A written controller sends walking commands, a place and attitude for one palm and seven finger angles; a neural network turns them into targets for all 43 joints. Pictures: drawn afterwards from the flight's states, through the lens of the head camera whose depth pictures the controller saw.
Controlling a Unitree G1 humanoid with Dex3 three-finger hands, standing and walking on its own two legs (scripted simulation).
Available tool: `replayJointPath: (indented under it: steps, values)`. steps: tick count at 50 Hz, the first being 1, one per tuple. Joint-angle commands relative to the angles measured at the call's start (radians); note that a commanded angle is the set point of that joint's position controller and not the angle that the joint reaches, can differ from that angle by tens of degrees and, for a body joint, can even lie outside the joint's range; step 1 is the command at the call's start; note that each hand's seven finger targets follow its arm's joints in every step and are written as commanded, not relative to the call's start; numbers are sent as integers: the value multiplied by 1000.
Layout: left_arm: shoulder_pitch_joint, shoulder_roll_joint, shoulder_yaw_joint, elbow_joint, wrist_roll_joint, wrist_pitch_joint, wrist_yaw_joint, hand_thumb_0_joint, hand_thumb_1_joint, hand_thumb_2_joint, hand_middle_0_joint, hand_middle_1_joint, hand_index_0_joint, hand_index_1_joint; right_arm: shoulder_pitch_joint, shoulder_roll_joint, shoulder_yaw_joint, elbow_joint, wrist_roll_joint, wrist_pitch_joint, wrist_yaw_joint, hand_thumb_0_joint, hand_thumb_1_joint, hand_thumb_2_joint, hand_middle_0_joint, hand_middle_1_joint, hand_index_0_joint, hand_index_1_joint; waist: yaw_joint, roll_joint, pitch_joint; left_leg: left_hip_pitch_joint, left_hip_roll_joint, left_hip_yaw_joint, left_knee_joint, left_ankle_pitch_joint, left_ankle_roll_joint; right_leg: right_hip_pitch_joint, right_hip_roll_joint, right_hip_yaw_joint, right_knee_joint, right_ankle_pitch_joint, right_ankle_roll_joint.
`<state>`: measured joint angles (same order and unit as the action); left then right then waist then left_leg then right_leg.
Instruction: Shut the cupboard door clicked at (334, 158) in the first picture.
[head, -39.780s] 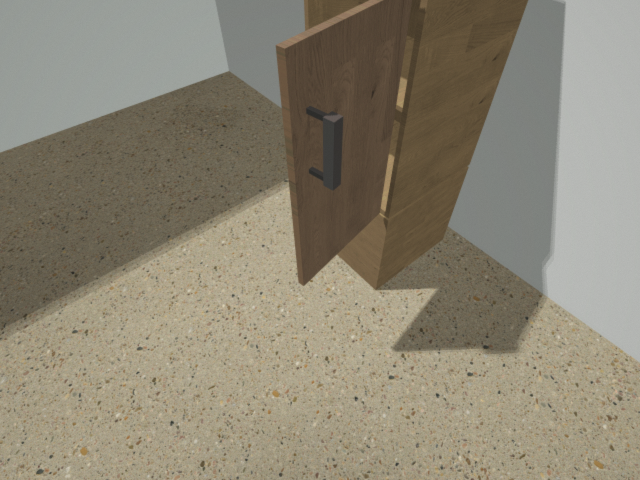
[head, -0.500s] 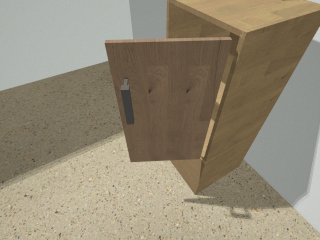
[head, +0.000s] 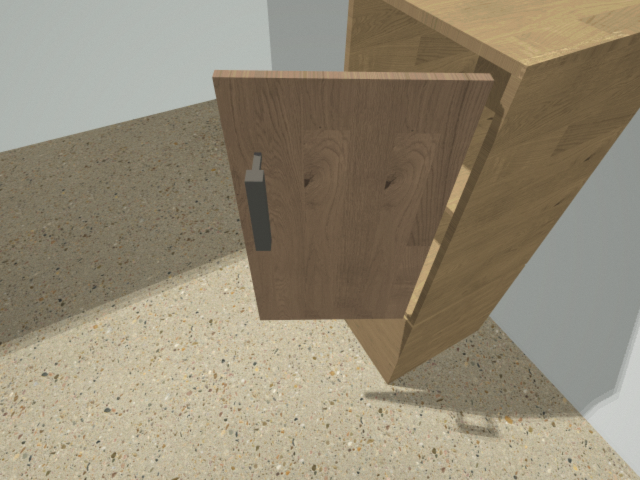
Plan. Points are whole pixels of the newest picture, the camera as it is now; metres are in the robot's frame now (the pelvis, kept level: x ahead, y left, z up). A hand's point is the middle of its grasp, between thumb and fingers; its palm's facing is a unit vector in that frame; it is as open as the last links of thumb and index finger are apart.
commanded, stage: look again from close up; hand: left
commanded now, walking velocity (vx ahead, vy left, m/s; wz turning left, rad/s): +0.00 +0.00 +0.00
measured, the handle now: (260, 203) +0.47 +0.12 +0.07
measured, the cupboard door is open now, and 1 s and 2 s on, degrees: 62 62 62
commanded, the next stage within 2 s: shuffle to correct the standing spot in 0.36 s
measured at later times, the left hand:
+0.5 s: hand out of the picture +0.09 +0.18 -0.17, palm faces +0.01 -0.97 -0.24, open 7.4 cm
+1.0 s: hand out of the picture +0.02 +0.11 -0.19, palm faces +0.09 -0.98 -0.18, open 7.4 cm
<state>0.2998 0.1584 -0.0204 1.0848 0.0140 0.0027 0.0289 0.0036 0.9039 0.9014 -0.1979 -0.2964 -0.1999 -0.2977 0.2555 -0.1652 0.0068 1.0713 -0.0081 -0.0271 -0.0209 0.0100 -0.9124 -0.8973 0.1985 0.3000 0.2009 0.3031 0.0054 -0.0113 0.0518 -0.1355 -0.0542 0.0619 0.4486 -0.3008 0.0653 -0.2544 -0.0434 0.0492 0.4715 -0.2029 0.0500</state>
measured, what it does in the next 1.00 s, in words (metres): shifts its weight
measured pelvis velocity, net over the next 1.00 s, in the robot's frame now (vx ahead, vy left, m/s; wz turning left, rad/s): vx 0.03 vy -0.07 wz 0.07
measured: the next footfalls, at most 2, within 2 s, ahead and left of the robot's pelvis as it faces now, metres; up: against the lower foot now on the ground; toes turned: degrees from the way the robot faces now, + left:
left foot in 1.16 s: +0.03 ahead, +0.01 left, +0.00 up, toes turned +8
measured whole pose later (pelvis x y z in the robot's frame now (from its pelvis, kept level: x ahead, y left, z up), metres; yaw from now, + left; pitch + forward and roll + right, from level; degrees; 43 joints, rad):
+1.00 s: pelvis +0.03 -0.07 -0.01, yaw +4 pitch +1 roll -1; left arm 0.30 0.16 0.04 1.00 0.03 0.05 0.02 0.00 0.90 0.90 -0.20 -0.30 -0.20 -0.30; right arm 0.26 -0.15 -0.04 1.10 -0.02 0.03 -0.06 0.01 -0.91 -0.90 0.20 0.30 0.20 0.30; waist -0.01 -0.01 0.07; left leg -0.29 0.04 0.01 0.81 -0.52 0.01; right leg -0.28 0.04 -0.08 0.56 -0.30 -0.07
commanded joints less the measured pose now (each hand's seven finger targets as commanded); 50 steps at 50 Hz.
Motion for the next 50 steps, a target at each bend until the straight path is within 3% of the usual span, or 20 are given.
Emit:
replayJointPath:
  steps: [1,8,23,26,29,32,38,41,42,44,45,46,47,48,49,50]
  values:
    - [19,115,27,-42,-1,-23,11,0,900,900,-200,-300,-200,-300,47,-118,-21,-21,2,-18,-14,0,-900,-900,200,300,200,300,-8,18,-18,-37,147,-119,-101,266,-16,67,-50,35,-17,188,-75]
    - [-12,140,34,-49,-2,-26,10,0,900,900,-200,-300,-200,-300,14,-134,-24,-17,-2,-17,-16,0,-900,-900,200,300,200,300,-5,5,-35,-17,147,-112,-81,319,-21,93,-61,38,-11,267,-82]
    - [-77,187,44,-80,-6,-27,7,0,900,900,-200,-300,-200,-300,-13,-166,-26,-5,-5,-15,-14,0,-900,-900,200,300,200,300,-1,5,-61,-1,151,-118,-93,339,-29,138,-72,33,-19,307,-91]
    - [-59,137,34,-61,-6,-16,9,0,900,900,-200,-300,-200,-300,1,-118,-15,11,-7,-10,-14,0,-900,-900,200,300,200,300,-4,0,-35,-19,159,-132,-107,334,-29,135,-54,-4,-19,231,-74]
    - [-37,133,33,-47,-7,-9,9,0,900,900,-200,-300,-200,-300,1,-122,-16,17,-9,-6,-14,0,-900,-900,200,300,200,300,-2,19,-28,-23,166,-145,-100,349,-28,128,-52,-26,-12,198,-68]
    - [-19,129,39,-44,-4,-2,6,0,900,900,-200,-300,-200,-300,19,-125,-22,25,-12,0,-22,0,-900,-900,200,300,200,300,-6,16,-13,-18,179,-149,-84,370,-24,106,-42,-37,0,201,-70]
    - [3,115,63,-83,6,18,-4,0,900,900,-200,-300,-200,-300,71,-150,-52,25,-16,15,-50,0,-900,-900,200,300,200,300,-23,95,-7,40,253,-189,-34,543,17,-8,-2,-74,91,142,-71]
    - [12,103,76,-107,10,29,-11,0,900,900,-200,-300,-200,-300,75,-154,-64,13,-20,24,-57,0,-900,-900,200,300,200,300,-21,110,21,-4,289,-224,-18,517,44,-39,14,-80,114,46,-76]
    - [31,99,81,-110,11,31,-14,0,900,900,-200,-300,-200,-300,67,-158,-68,6,-21,26,-58,0,-900,-900,200,300,200,300,-12,104,23,-42,284,-217,1,485,42,-21,10,-75,101,74,-79]
    - [89,109,89,-106,11,30,-14,0,900,900,-200,-300,-200,-300,56,-142,-71,-10,-19,28,-57,0,-900,-900,200,300,200,300,3,8,-30,-123,220,-146,81,332,4,80,-29,-16,59,257,-102]
    - [112,124,90,-104,12,28,-13,0,900,900,-200,-300,-200,-300,59,-122,-68,-18,-14,30,-55,0,-900,-900,200,300,200,300,8,-79,-61,-178,156,-76,159,188,-26,137,-87,49,24,355,-133]
    - [138,147,92,-98,14,27,-9,0,900,900,-200,-300,-200,-300,61,-79,-64,-22,-8,34,-54,0,-900,-900,200,300,200,300,12,-199,-82,-218,83,-3,270,-17,-52,165,-159,134,-50,399,-188]
    - [151,154,93,-102,14,27,-7,0,900,900,-200,-300,-200,-300,30,-62,-58,-34,-6,41,-55,0,-900,-900,200,300,200,300,33,-219,-83,-255,61,-2,418,-274,-59,146,-219,198,-124,426,-258]
    - [134,148,93,-111,18,32,-4,0,900,900,-200,-300,-200,-300,-1,-58,-59,-44,-6,42,-53,0,-900,-900,200,300,200,300,40,-193,-67,-282,73,-20,531,-322,-53,113,-234,210,-144,398,-310]
    - [99,137,94,-124,19,35,-1,0,900,900,-200,-300,-200,-300,-7,-58,-60,-46,-5,42,-50,0,-900,-900,200,300,200,300,27,-142,-52,-296,84,-21,576,-308,-51,100,-214,182,-134,396,-336]
    - [80,136,95,-133,22,34,0,0,900,900,-200,-300,-200,-300,-8,-53,-59,-43,-5,40,-46,0,-900,-900,200,300,200,300,21,-101,-55,-295,88,-12,567,-306,-54,93,-198,149,-123,399,-336]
